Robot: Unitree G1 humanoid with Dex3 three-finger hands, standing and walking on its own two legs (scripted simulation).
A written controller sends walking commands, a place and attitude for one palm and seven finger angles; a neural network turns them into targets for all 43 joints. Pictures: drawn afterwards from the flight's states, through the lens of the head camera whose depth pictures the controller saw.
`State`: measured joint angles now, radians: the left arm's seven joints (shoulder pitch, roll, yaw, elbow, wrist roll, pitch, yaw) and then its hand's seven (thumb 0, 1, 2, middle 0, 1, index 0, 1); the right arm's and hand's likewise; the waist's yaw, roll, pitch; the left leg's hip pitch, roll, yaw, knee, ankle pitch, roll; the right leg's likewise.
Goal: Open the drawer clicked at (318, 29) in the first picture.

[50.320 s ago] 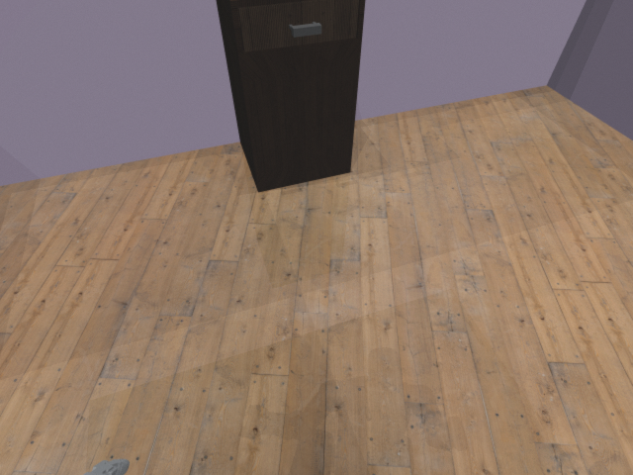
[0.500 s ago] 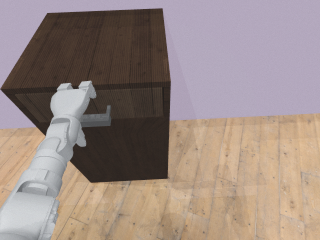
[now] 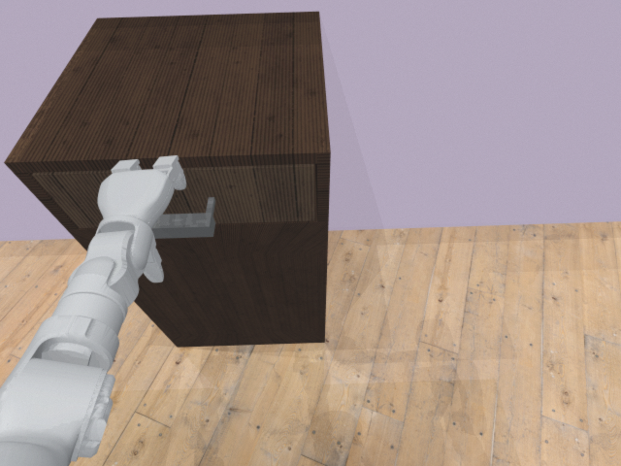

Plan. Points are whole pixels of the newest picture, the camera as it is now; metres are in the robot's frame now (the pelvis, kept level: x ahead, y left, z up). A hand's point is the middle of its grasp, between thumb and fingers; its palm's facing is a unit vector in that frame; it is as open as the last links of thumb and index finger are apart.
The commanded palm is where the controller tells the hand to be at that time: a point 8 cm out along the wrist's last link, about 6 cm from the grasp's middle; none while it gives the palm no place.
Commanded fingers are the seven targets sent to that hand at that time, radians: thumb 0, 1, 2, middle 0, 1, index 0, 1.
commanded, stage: re-aim the fingers above the handle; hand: left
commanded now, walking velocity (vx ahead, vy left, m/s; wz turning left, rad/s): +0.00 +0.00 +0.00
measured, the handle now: (182, 214) +0.50 +0.22 -0.02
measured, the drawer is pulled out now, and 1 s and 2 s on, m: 0.00 0.00 0.00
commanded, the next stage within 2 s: lower the fingers behind the handle in 1.74 s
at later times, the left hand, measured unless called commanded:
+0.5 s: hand (162, 214) +0.45 +0.22 +0.04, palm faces -0.03 -0.04 -1.00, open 13.7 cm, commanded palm +0.43 +0.23 +0.10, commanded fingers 0.00 -0.50 0.30 -0.30 -1.20 -0.30 -1.20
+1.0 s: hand (152, 215) +0.45 +0.24 +0.04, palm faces -0.04 -0.04 -1.00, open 13.7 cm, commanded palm +0.43 +0.23 +0.10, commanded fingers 0.00 -0.50 0.30 -0.30 -1.20 -0.30 -1.20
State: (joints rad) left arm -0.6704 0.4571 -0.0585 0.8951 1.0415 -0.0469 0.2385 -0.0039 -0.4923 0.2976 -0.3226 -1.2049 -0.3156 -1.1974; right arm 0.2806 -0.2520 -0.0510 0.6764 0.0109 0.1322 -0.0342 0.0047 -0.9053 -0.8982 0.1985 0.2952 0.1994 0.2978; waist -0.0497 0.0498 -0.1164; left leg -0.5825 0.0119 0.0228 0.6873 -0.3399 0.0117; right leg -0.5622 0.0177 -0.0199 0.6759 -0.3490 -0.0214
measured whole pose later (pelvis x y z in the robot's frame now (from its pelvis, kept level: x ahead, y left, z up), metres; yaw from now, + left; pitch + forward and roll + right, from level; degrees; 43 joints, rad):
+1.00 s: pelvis +0.00 +0.01 +0.00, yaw +0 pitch +15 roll -1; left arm -0.71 0.46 -0.06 0.93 1.05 -0.06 0.26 0.00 -0.49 0.30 -0.32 -1.20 -0.34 -1.22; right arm 0.33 -0.26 -0.06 0.70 0.00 0.12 -0.03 0.00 -0.91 -0.90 0.20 0.30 0.20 0.30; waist -0.05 0.05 -0.13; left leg -0.64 0.01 0.03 0.72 -0.36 0.03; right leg -0.61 0.01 -0.01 0.69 -0.35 0.00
